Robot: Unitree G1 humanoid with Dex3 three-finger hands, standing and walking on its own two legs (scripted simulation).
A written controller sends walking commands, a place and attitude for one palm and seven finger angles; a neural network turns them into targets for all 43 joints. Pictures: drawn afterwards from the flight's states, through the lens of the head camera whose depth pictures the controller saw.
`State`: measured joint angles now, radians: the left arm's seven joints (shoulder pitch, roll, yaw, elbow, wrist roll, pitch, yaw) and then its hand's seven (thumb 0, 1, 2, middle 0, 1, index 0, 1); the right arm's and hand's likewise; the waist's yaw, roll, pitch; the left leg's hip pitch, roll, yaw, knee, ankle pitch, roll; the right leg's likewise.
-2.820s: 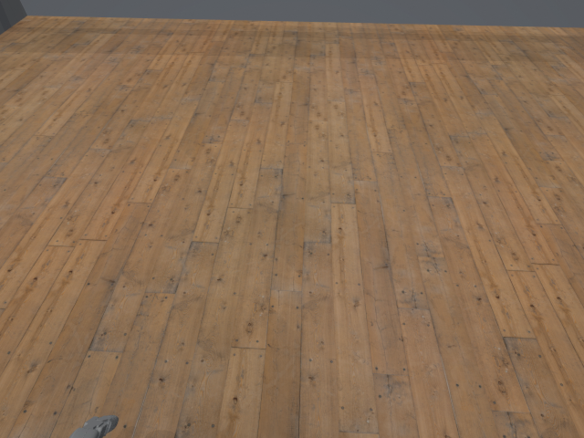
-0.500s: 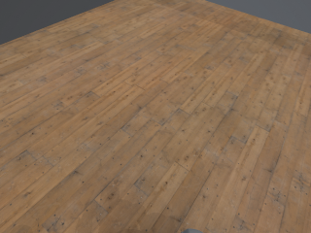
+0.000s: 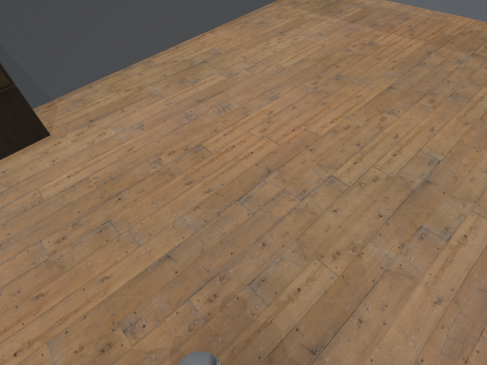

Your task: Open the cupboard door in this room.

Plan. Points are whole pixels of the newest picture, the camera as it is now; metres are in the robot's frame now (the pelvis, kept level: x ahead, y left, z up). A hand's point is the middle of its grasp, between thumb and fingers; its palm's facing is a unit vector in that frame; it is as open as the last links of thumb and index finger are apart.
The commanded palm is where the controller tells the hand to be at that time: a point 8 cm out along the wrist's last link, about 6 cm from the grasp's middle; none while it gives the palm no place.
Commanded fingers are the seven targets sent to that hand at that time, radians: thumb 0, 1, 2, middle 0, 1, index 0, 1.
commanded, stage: turn or walk to find it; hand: left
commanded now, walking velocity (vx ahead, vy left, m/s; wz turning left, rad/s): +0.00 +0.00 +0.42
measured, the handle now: out of the picture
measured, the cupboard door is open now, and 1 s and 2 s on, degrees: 0 0 0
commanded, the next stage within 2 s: stand and wait in 0.80 s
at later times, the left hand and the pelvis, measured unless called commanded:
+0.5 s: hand out of the picture -0.01 +0.29 -0.17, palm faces +0.25 -0.94 -0.23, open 7.3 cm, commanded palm none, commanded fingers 0.00 0.90 0.90 -0.20 -0.30 -0.20 -0.30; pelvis -0.02 +0.07 +0.00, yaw +11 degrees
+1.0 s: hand out of the picture -0.04 +0.21 -0.15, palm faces +0.39 -0.88 -0.27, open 7.3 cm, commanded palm none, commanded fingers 0.00 0.90 0.90 -0.20 -0.30 -0.20 -0.30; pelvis -0.04 +0.01 +0.00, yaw +23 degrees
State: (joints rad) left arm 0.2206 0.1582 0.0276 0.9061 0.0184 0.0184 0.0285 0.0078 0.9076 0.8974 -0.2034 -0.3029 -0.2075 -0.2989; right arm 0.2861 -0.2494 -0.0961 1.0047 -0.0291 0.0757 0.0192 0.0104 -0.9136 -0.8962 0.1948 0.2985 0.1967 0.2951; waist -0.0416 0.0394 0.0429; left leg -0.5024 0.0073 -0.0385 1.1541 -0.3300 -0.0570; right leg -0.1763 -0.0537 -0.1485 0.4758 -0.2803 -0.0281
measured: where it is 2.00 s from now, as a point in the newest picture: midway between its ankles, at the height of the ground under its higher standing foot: outside the picture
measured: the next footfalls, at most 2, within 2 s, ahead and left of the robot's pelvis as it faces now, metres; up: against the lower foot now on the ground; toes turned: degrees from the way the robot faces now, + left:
left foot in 0.24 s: +0.01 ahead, +0.15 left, +0.00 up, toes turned +12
right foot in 0.78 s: +0.03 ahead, -0.07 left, +0.00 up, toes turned +16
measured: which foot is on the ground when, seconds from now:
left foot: up 0.00-0.22, down 0.24-0.80, up 0.82-1.00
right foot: down 0.00-0.24, up 0.26-0.76, down 0.78-1.00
